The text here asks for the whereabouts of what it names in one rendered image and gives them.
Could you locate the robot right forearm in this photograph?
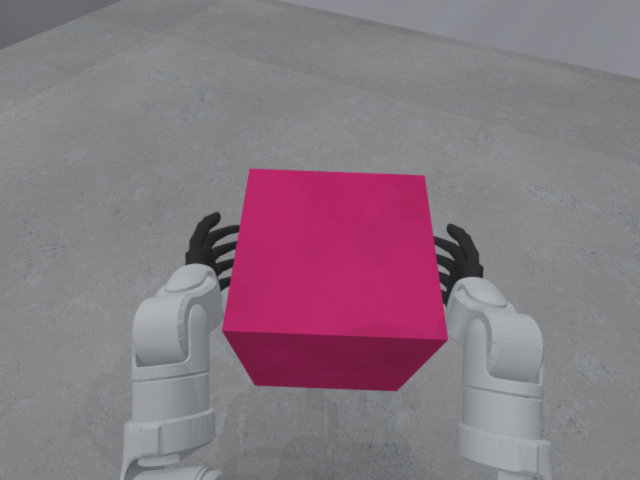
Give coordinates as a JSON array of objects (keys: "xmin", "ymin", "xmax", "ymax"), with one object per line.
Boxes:
[{"xmin": 446, "ymin": 277, "xmax": 553, "ymax": 480}]

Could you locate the robot right hand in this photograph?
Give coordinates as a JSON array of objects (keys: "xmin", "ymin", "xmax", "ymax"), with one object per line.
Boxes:
[{"xmin": 433, "ymin": 224, "xmax": 483, "ymax": 307}]

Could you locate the carton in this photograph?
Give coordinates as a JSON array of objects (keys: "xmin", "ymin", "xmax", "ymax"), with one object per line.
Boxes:
[{"xmin": 222, "ymin": 169, "xmax": 448, "ymax": 391}]

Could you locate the robot left forearm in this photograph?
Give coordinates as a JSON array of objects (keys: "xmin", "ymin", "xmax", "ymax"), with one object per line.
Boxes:
[{"xmin": 120, "ymin": 264, "xmax": 224, "ymax": 480}]

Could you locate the robot left hand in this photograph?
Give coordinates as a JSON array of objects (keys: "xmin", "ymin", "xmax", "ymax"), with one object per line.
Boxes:
[{"xmin": 185, "ymin": 212, "xmax": 240, "ymax": 291}]

